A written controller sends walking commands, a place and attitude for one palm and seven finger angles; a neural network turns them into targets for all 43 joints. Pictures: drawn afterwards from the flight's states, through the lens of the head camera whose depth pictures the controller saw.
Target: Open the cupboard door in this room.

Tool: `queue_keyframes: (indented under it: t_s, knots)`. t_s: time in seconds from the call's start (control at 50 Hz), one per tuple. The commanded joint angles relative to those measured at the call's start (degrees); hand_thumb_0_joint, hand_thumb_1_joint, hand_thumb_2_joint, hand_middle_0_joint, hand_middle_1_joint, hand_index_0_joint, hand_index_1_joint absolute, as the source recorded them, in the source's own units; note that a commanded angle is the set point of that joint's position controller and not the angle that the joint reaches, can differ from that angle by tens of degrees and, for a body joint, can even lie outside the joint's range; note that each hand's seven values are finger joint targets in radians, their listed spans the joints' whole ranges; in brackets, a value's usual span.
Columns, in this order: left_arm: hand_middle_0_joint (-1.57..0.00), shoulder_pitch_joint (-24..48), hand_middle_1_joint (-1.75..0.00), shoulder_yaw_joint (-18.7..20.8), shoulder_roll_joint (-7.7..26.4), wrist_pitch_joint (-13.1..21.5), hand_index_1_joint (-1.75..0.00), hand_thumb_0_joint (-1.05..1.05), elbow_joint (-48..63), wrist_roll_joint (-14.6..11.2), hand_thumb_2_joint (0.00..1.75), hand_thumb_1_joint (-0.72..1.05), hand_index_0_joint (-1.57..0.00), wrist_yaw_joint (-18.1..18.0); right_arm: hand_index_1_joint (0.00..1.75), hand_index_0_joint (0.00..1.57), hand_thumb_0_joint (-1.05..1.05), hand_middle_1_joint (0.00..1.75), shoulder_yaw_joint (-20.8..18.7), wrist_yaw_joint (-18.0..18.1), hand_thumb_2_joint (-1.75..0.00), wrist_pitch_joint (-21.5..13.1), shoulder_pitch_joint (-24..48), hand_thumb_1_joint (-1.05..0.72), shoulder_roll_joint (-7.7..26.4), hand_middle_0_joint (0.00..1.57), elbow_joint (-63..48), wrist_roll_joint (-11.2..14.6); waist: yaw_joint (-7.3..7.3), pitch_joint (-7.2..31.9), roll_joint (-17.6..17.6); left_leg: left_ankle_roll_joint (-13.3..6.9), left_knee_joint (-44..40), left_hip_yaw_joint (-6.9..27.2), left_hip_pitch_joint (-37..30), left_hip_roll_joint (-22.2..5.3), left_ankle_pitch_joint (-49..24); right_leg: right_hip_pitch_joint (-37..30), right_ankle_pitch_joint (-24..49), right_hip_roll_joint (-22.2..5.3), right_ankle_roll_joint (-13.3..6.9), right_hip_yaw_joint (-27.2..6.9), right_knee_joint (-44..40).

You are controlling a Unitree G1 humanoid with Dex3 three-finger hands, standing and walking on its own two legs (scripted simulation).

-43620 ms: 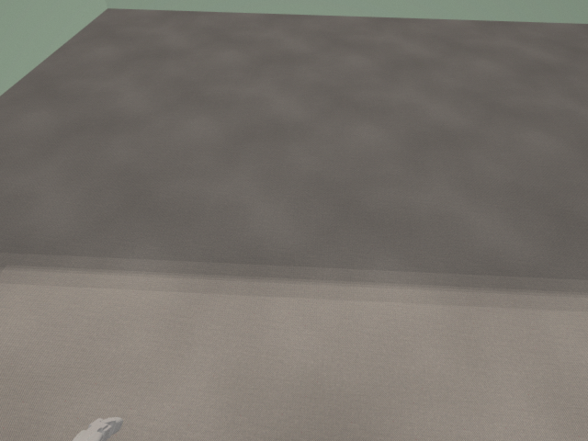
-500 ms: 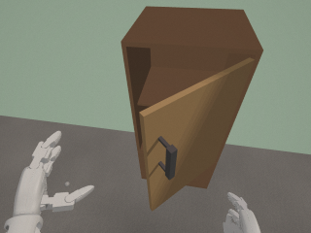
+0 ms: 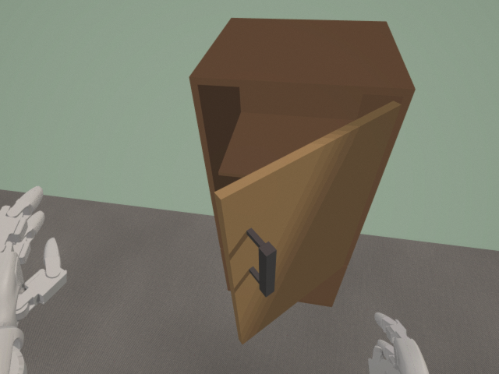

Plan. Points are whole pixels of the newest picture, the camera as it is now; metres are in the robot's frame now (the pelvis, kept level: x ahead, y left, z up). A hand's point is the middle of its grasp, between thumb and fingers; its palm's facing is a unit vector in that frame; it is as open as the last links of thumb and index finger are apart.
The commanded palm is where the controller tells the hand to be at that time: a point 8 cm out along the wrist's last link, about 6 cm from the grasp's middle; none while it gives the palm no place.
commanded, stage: draw the hand back to the body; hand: left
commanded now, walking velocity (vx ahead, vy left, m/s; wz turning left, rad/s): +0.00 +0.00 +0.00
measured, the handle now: (260, 263) +0.31 +0.03 +0.01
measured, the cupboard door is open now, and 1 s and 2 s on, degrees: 46 46 46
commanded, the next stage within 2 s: step back with the hand held close in 0.20 s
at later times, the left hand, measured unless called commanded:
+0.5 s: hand (78, 275) +0.18 +0.23 +0.16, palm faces +0.40 -0.78 -0.48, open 7.4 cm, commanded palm +0.12 +0.27 +0.17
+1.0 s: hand (0, 340) +0.11 +0.28 +0.15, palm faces +0.38 -0.78 -0.50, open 7.4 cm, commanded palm +0.05 +0.32 +0.17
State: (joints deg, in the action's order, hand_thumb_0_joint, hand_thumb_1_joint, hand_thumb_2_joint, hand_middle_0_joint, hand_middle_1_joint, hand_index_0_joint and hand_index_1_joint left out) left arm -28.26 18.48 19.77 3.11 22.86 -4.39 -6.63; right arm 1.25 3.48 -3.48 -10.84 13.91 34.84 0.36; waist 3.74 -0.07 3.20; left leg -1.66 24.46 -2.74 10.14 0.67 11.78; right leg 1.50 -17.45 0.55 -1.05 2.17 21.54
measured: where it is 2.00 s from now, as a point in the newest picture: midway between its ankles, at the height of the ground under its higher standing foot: outside the picture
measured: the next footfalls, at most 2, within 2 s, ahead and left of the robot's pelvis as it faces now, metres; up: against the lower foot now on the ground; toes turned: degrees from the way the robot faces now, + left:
right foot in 1.12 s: -0.09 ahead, -0.08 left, +0.00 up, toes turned +7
left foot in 1.32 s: -0.05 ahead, +0.12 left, +0.00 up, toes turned +4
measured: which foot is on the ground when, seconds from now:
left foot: down 0.00-1.00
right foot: down 0.00-1.00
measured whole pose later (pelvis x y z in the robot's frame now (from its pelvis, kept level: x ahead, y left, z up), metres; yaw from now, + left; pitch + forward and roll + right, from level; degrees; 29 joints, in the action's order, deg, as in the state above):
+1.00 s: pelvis -0.09 +0.02 -0.01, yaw +0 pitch -2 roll -3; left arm -34.0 22.9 25.1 8.6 29.9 -2.9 -8.5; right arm -0.1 4.9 0.3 -11.2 12.9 31.2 0.5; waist -0.4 -2.4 2.4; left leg -3.0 28.7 -1.8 21.7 -1.0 6.6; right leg 13.7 -15.0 2.6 0.0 2.2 27.9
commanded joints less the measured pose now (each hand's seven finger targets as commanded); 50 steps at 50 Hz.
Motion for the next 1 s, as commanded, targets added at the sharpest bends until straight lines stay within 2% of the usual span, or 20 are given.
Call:
queue_keyframes:
  t_s: [0.0,0.06,0.16,0.28,0.3,0.32,0.34,0.36,0.38,0.44,0.46,0.54,0.56,0.64,0.7,0.78,0.9,0.94,0.96,0.98]
  knots:
    - [-0.20,4.7,-0.30,6.9,11.4,3.9,-0.30,0.00,12.9,-0.1,0.90,0.90,-0.20,-0.7,0.30,0.20,0.00,0.30,-2.3,1.0,-0.90,-3.1,7.4,-0.90,5.8,0.20,-9.3,0.0,-0.11,5.9,-0.8,0.0,-2.3,3.2,-8.9,-1.6,-12.3,6.3,16.3,0.1,0.1,-0.6,-3.8]
    - [-0.20,5.3,-0.30,8.2,13.0,4.2,-0.30,0.00,13.7,-0.2,0.90,0.90,-0.20,-0.8,0.30,0.20,0.00,0.30,-2.1,1.4,-0.90,-3.5,7.8,-0.90,5.6,0.20,-8.9,0.0,0.10,5.4,0.9,0.0,-1.9,2.9,-9.1,-1.2,-12.0,6.1,16.9,-0.1,0.0,-0.9,-4.7]
    - [-0.20,4.1,-0.30,7.0,11.3,4.2,-0.30,0.00,12.3,-0.4,0.90,0.90,-0.20,-0.6,0.30,0.20,0.00,0.30,-2.1,1.4,-0.90,-3.8,8.0,-0.90,5.2,0.20,-8.4,0.1,-0.15,2.8,2.8,0.2,-2.0,2.6,-9.0,-1.1,-11.8,6.8,17.0,-0.1,0.1,-0.9,-5.5]
    - [-0.20,3.0,-0.30,6.5,10.0,4.3,-0.30,0.00,8.4,-1.0,0.90,0.90,-0.20,0.0,0.30,0.20,0.00,0.30,-2.5,1.6,-0.90,-3.1,8.3,-0.90,5.3,0.20,-8.3,0.1,-0.09,1.5,-3.6,-0.5,-2.1,2.0,-8.9,-1.1,-11.3,7.2,18.1,-0.3,0.9,-1.5,-6.2]
    - [-0.20,10.1,-0.30,7.2,12.5,5.3,-0.30,0.00,14.8,-0.9,0.90,0.90,-0.20,-0.2,0.30,0.20,0.00,0.30,-2.5,1.6,-0.90,-3.5,9.0,-0.90,5.4,0.20,-8.7,0.2,-0.36,3.6,-1.3,-0.5,-1.8,1.9,-9.9,-0.9,-11.2,7.0,18.5,-0.6,0.9,-2.0,-6.3]
    - [-0.20,12.1,-0.30,14.5,19.5,7.2,-0.30,0.00,15.0,0.0,0.90,0.90,-0.20,-0.8,0.30,0.20,0.00,0.30,-2.8,1.6,-0.90,-2.2,6.9,-0.90,6.3,0.20,-9.4,0.4,-2.53,-1.0,-3.9,-1.5,2.1,2.8,-7.8,-2.1,-10.9,13.3,23.2,-3.3,2.7,-4.4,-8.7]
    - [-0.20,6.6,-0.30,10.9,14.9,7.0,-0.30,0.00,10.1,0.1,0.90,0.90,-0.20,-0.1,0.30,0.20,0.00,0.30,-2.9,1.6,-0.90,-1.3,7.5,-0.90,5.7,0.20,-8.5,0.0,-2.76,0.4,-5.5,-1.5,3.3,2.5,-7.5,-1.9,-11.5,12.7,26.8,-4.4,3.5,-3.5,-7.8]
    - [-0.20,6.3,-0.30,10.6,15.2,6.9,-0.30,0.00,10.3,0.3,0.90,0.90,-0.20,0.0,0.30,0.20,0.00,0.30,-3.0,1.6,-0.90,-0.6,7.9,-0.90,5.9,0.20,-8.9,0.1,-2.51,0.8,-5.1,-1.5,3.5,2.2,-7.7,-1.7,-13.2,12.3,31.0,-4.7,4.0,-3.2,-7.1]
    - [-0.20,3.7,-0.30,9.4,13.4,6.6,-0.30,0.00,9.3,0.4,0.90,0.90,-0.20,0.2,0.30,0.20,0.00,0.30,-3.1,1.5,-0.90,0.0,7.6,-0.90,5.7,0.20,-9.3,0.1,-2.85,1.5,-4.7,-1.4,3.8,2.0,-7.6,-1.9,-15.2,11.7,32.9,-4.6,4.5,-2.7,-6.0]
    - [-0.20,-0.9,-0.30,8.6,12.1,6.2,-0.30,0.00,10.6,0.3,0.90,0.90,-0.20,0.2,0.30,0.20,0.00,0.30,-3.5,1.2,-0.90,1.7,7.2,-0.90,6.0,0.20,-10.5,0.4,-2.91,5.8,-2.0,-1.3,3.8,1.6,-8.1,-2.6,-19.8,10.4,33.1,-4.4,5.2,-2.4,-3.5]
    - [-0.20,-1.8,-0.30,9.0,12.6,6.2,-0.30,0.00,11.3,0.2,0.90,0.90,-0.20,0.0,0.30,0.20,0.00,0.30,-3.6,1.4,-0.90,2.1,7.4,-0.90,6.0,0.20,-10.6,0.5,-2.75,7.1,-1.3,-1.3,3.6,1.8,-8.2,-2.8,-21.3,9.5,33.3,-4.4,5.1,-2.0,-2.7]
    - [-0.20,-2.8,-0.30,11.1,14.9,5.9,-0.30,0.00,15.5,-0.1,0.90,0.90,-0.20,-0.8,0.30,0.20,0.00,0.30,-3.9,1.5,-0.90,3.6,7.5,-0.90,5.8,0.20,-12.2,1.0,-3.03,9.0,-4.5,-0.9,4.5,1.4,-6.9,-3.4,-21.6,9.4,35.1,-4.4,5.1,-2.6,-1.3]
    - [-0.20,-2.3,-0.30,12.5,16.7,6.1,-0.30,0.00,16.4,-0.1,0.90,0.90,-0.20,-1.3,0.30,0.20,0.00,0.30,-4.0,1.9,-0.90,3.7,7.9,-0.90,5.7,0.20,-12.1,0.9,-2.87,9.3,-3.6,-0.8,4.5,1.3,-6.6,-3.3,-21.6,9.3,35.2,-4.8,4.8,-2.5,-0.9]
    - [-0.20,-3.9,-0.30,13.2,16.7,6.2,-0.30,0.00,17.2,-0.3,0.90,0.90,-0.20,-2.1,0.30,0.20,0.00,0.30,-4.2,2.1,-0.90,4.0,7.4,-0.90,5.2,0.20,-12.9,1.1,-3.13,9.2,-3.6,-0.5,5.0,1.7,-4.4,-4.0,-20.7,10.0,33.1,-4.8,4.4,-3.4,0.1]
    - [-0.20,-4.9,-0.30,12.8,16.2,6.2,-0.30,0.00,17.6,-0.4,0.90,0.90,-0.20,-2.6,0.30,0.20,0.00,0.30,-4.3,2.2,-0.90,3.9,7.1,-0.90,5.5,0.20,-13.1,1.2,-3.26,8.8,-1.1,-0.3,3.9,2.7,-3.0,-4.6,-19.7,10.5,27.8,-4.3,3.6,-3.5,0.7]
    - [-0.20,-6.0,-0.30,12.3,15.5,6.8,-0.30,0.00,18.0,-0.2,0.90,0.90,-0.20,-2.8,0.30,0.20,0.00,0.30,-4.3,2.2,-0.90,3.1,6.7,-0.90,6.0,0.20,-12.9,0.9,-3.48,6.9,2.0,-0.5,0.7,5.2,0.8,-5.8,-12.3,11.4,16.3,-2.8,2.3,-3.8,0.6]
    - [-0.20,-5.1,-0.30,12.6,14.8,8.7,-0.30,0.00,17.9,0.8,0.90,0.90,-0.20,-3.4,0.30,0.20,0.00,0.30,-4.1,2.2,-0.90,1.2,6.1,-0.90,6.9,0.20,-12.9,0.3,-3.91,1.9,2.8,-1.3,-6.8,10.0,13.2,-7.4,14.1,10.0,-3.6,-0.5,1.2,-4.2,0.6]
    - [-0.20,-3.9,-0.30,12.8,14.4,9.4,-0.30,0.00,18.2,1.6,0.90,0.90,-0.20,-3.4,0.30,0.20,0.00,0.30,-4.1,2.2,-0.90,0.3,6.1,-0.90,7.4,0.20,-12.9,-0.2,-3.74,1.2,5.6,-2.1,-11.2,12.6,20.0,-9.0,22.9,6.0,-6.5,1.5,1.3,-3.1,4.9]
    - [-0.20,-3.3,-0.30,13.6,14.8,9.6,-0.30,0.00,18.4,2.2,0.90,0.90,-0.20,-3.5,0.30,0.20,0.00,0.30,-4.2,2.4,-0.90,0.0,6.4,-0.90,7.9,0.20,-12.9,-0.4,-3.43,1.2,9.4,-2.9,-15.0,14.8,25.4,-10.4,28.0,1.1,-4.8,2.9,1.4,-2.0,9.5]
    - [-0.20,-3.0,-0.30,13.8,14.3,9.6,-0.30,0.00,18.4,2.4,0.90,0.90,-0.20,-3.5,0.30,0.20,0.00,0.30,-4.2,2.4,-0.90,-0.3,6.2,-0.90,7.4,0.20,-13.0,-0.5,-3.07,1.7,10.2,-3.6,-17.3,16.4,29.6,-11.5,31.0,-3.0,-2.8,4.2,1.3,-1.2,14.0]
